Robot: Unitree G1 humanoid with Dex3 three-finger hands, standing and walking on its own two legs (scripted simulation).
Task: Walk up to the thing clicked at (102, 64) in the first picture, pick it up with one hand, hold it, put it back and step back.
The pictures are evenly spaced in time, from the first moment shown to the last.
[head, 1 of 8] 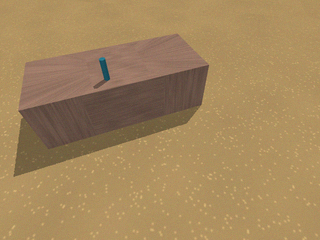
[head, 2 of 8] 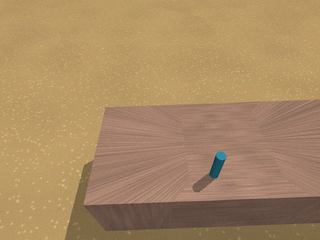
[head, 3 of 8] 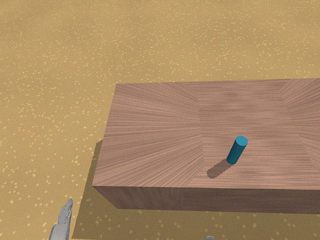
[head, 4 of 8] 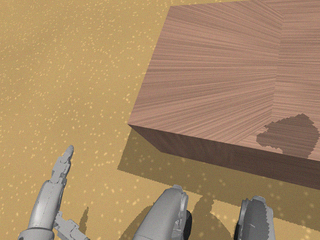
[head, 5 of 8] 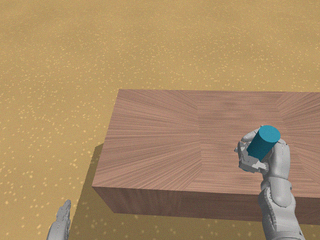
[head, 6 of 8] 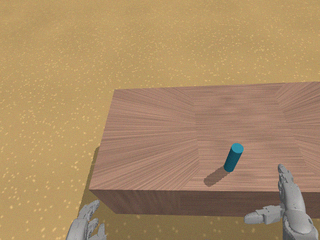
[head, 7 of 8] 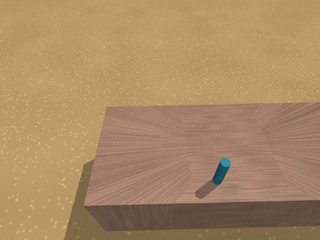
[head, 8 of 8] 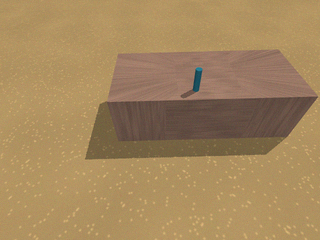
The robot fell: no
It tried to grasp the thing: yes
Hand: right
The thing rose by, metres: 0.30
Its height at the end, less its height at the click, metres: +0.00
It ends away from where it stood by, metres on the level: 0.02
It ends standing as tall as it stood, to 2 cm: yes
